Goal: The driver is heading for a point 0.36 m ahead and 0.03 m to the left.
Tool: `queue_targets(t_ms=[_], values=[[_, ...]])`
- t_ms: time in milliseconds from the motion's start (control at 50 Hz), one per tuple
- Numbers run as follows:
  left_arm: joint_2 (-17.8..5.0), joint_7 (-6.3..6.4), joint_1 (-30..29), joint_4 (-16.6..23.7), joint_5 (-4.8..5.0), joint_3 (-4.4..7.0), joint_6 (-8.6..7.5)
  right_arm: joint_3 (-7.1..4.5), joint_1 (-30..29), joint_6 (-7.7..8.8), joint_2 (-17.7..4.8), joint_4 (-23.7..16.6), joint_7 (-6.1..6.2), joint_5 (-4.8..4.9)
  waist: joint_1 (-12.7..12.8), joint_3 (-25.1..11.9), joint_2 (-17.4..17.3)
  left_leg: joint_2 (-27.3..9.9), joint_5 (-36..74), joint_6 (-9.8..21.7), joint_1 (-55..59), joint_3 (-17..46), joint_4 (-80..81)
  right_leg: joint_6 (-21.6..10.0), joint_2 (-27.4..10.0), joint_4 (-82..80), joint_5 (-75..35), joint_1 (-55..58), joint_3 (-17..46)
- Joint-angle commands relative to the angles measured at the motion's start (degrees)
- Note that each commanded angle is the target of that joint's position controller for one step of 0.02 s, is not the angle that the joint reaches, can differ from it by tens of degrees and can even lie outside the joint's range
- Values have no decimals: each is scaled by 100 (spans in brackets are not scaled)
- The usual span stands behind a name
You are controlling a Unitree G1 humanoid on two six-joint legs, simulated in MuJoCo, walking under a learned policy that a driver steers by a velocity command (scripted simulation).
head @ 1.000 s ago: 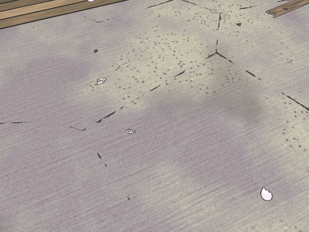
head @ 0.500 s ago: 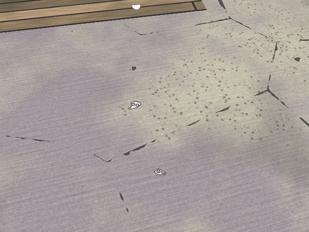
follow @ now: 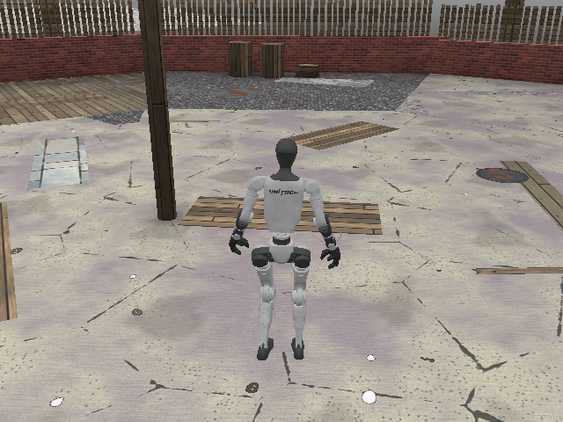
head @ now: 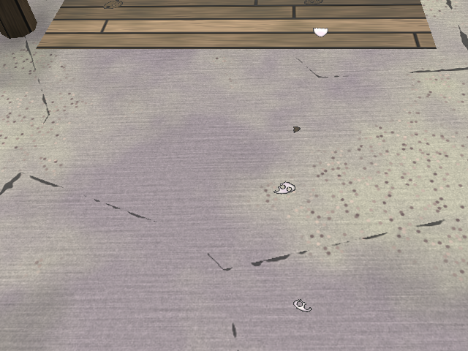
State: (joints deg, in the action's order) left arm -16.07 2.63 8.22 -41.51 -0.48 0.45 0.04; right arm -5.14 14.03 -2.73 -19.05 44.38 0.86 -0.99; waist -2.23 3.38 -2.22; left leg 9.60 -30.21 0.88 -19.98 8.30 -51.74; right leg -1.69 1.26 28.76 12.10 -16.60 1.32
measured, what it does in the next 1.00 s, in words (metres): walks ahead: left foot, then right foot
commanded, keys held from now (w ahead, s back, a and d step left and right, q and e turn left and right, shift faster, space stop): q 0.16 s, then w+q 0.26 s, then w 0.08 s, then w+e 0.22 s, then no key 0.28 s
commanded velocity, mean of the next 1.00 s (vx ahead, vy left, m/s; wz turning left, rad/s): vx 0.25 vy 0.00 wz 0.27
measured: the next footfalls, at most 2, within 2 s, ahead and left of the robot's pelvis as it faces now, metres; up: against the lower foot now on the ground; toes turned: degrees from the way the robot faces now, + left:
left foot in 0.40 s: +0.01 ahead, +0.11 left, +0.00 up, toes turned +16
right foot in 0.88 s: +0.38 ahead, +0.07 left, +0.00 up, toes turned +12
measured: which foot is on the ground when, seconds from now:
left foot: up 0.00-0.38, down 0.40-0.86, up 0.88-1.00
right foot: down 0.00-0.40, up 0.42-0.86, down 0.88-1.00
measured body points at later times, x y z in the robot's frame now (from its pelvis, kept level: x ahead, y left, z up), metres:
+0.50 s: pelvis +0.03 +0.04 +0.00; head +0.03 +0.07 +0.45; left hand +0.03 +0.34 -0.13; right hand +0.21 -0.19 -0.10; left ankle -0.03 +0.10 -0.74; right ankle +0.06 -0.09 -0.69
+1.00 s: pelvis +0.25 +0.09 -0.01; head +0.28 +0.10 +0.44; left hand +0.29 +0.37 -0.14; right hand +0.32 -0.15 -0.16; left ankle +0.07 +0.17 -0.63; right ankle +0.34 +0.07 -0.74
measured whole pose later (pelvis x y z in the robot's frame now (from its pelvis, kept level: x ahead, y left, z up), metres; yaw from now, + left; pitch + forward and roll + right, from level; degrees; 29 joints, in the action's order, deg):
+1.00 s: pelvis +0.25 +0.09 -0.01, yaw +14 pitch -1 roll +0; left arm -14.2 -0.3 10.8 -48.9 -0.1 1.2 -2.8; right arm 0.0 18.1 2.7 -13.0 54.2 1.1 -0.5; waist -1.2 5.5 -0.3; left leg 4.0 -24.5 2.2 -15.5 2.7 -69.5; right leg -7.7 4.5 28.6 4.1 -20.6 -5.7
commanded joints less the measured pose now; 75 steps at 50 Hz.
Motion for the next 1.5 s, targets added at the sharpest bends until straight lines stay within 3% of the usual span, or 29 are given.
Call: queue_targets(t_ms=[20, 60, 160, 260, 340, 380, 400, 420, 440, 460, 480, 520, 600, 720, 780, 840, 880, 900, 920, 940, 960, 1000, 1020, 1100, 1240, 1300, 1340, 1380, 1500], values=[[-640, 27, 65, 372, -31, 167, 29, -176, 396, -82, -612, -186, -78, -23, -29, -482, 797, -483, 126, -260, -781, -262, -1501, -939, -1650, -966, -2938, 1000, 1194], [-702, 26, 75, 378, -101, 200, 31, -132, 339, -141, -540, -210, -194, 46, 34, -505, 1139, -458, 446, -406, -782, -445, -1598, -855, -1344, -937, -3098, 994, 662], [-831, -17, 505, 242, -100, 308, 2, -46, -154, -204, -412, -413, -276, 48, 297, -554, 1128, -654, 515, -450, -916, -603, -871, -1065, -1636, -997, -2594, 1366, 504], [-1110, -154, 632, 194, -155, 457, -26, 44, -723, -193, -364, -684, -499, -19, 499, -349, 1282, -947, 526, -192, -509, -935, 418, -922, -1817, -1814, 1481, 954, 620], [-1259, -238, 604, 156, -161, 551, -30, 99, -621, -58, -299, -683, -543, 20, 370, -238, 1080, -857, 454, 185, 546, -1309, 1564, -734, -1869, -1779, 1748, 364, 225], [-1152, -244, 430, 150, -93, 551, 8, 108, 130, 46, -239, -356, -492, -19, -42, -243, 748, -646, 995, 406, 1760, -1463, 2601, -480, -1587, -1064, 2082, -379, -316], [-863, -260, 387, 184, -119, 477, 10, 33, 852, 112, -427, -38, -420, -57, -306, -319, 15, -804, 471, 549, 2587, -876, 3097, -244, -1208, 125, 2304, -1117, -809], [-214, -327, 353, 314, -223, 293, 25, -38, 1298, 182, -865, -29, -335, -94, -395, -289, -1397, -2378, -1128, 811, 2926, 1438, 3840, 72, -620, 2385, 2698, -2266, -1282], [-433, -327, -131, 681, -285, 315, 16, -120, 1114, 213, -1341, -273, -261, -64, -475, 240, -1345, -3139, -2058, 1525, 2241, 3394, 4735, 127, -85, 2842, 2256, -3397, -491], [-847, -385, -347, 684, -215, 415, -37, -40, 853, 201, -966, -210, -190, -35, -314, 718, -654, -2940, -1775, 1508, 1948, 2747, 4785, 116, -537, 2957, 1410, -3395, -83], [-876, -477, -21, 490, -109, 434, -119, 71, 549, 258, -695, -235, -158, 5, -14, 719, -642, -2541, -823, 1320, 1849, 2076, 4718, 128, -606, 2773, 739, -3089, -87], [-829, -542, 514, 52, -208, 430, -156, 144, 325, 420, -482, -233, -120, 22, 216, 380, -436, -1961, 1295, 1016, 2062, 952, 4594, 197, -641, 2726, 78, -2505, -237], [-606, -569, 396, -65, -139, 374, -58, 175, 808, 613, -436, 49, -157, 48, 135, -1, -243, -1895, 3752, 893, 2443, 60, 4297, 180, -595, 3047, -271, -2579, -369], [-368, -594, -406, 120, -102, 271, -72, 272, 1113, 678, -258, 407, -72, -51, -75, 487, -204, -1957, 4395, 717, 2450, -696, 4502, 30, -166, 2017, -710, -2804, -171], [-124, -574, -678, 237, -200, 135, -133, 362, 1212, 694, -153, 682, 22, 22, -53, 546, -146, -1969, 6485, 582, 2327, -984, 4207, -154, -22, 930, -781, -1914, -849], [-314, -434, 633, -226, -156, 187, -221, 337, 1076, 717, -403, 862, 133, 5, 518, -222, -446, -1970, 8816, 319, 2514, -920, 2618, -465, 444, 522, -634, -337, -922], [-624, -302, 2126, -740, -252, 287, -357, 328, 716, 729, -490, 791, 99, 120, 1262, -1019, -247, -1606, 6856, 266, 1654, -1012, 387, -759, -151, -366, -2208, 1710, -264], [-1300, -252, 2375, -857, -297, 419, -365, 448, 1257, 765, 143, 647, 56, 165, 837, -1754, 1311, -610, 860, 127, 78, -1271, -1902, -1449, -2036, 469, -6182, 3397, 1559], [-1281, -288, 2441, -866, 26, 454, -358, 355, 1804, 677, -36, 904, 87, 292, 687, -2794, 1050, -100, -299, 103, -418, -158, -3110, -2276, -2609, 216, -7283, 3784, 2930], [-1038, -283, 1670, -704, 155, 421, -340, 342, 1404, 636, -221, 883, 94, 179, 515, -2064, 424, -471, 253, 120, -513, 125, -3013, -2128, -2371, -244, -6150, 2813, 2235], [-586, -266, 1037, -615, 136, 290, -320, 359, 1000, 629, -196, 799, 64, 62, 379, -1166, 357, -717, 481, 128, -724, -131, -2618, -1903, -2065, -632, -5111, 1983, 1763], [-92, -225, 646, -667, 99, 105, -304, 360, 730, 453, -70, 808, -8, -80, 93, -456, -15, -1042, 787, 106, -201, -363, -1709, -1335, -1463, -1307, -3927, 676, 1000], [-148, -215, 656, -722, 40, 88, -332, 390, 1021, 345, 100, 897, -36, -100, -2, -407, 368, -1015, 832, 50, 226, -427, -1425, -1390, -1495, -1341, -4349, 269, 783], [-293, -245, 668, -925, -68, 71, -414, 458, 977, 225, 337, 1058, 14, -41, -85, -584, 550, -1018, 1002, -123, 563, -682, 5, -1200, -1156, -1293, -4444, 102, 206], [-342, -194, 695, -1123, -76, 93, -123, 448, 170, 91, 249, 1138, 101, -37, 228, -192, 761, -1071, 1262, -115, 722, -817, 1433, -970, -1139, -1756, 449, -334, 832], [-209, -151, 697, -1207, -34, 49, -96, 501, 391, 207, 343, 1351, 167, -58, 100, -38, 411, -1179, 1952, 14, 1385, -658, 2913, -647, -1033, -1421, 500, -487, 916], [76, -181, 1208, -1307, 42, 9, -127, 448, 305, 320, -88, 1444, 192, -33, 541, -12, -361, -1871, 2500, 301, 1194, 226, 3199, -319, -436, -1150, 208, -265, 469], [-26, -150, 1096, -1512, 22, 28, -80, 543, 152, 388, 317, 1497, 114, 37, 434, -6, -226, -1700, 1971, 236, 441, 52, 3413, -246, -398, -1078, -217, 760, 371], [53, -110, 984, -1769, 14, -3, -94, 539, 355, 380, 370, 1752, 158, 53, 309, -98, 108, -1517, 2432, 197, 1005, -179, 3351, -226, -541, -1089, -580, 684, 411]])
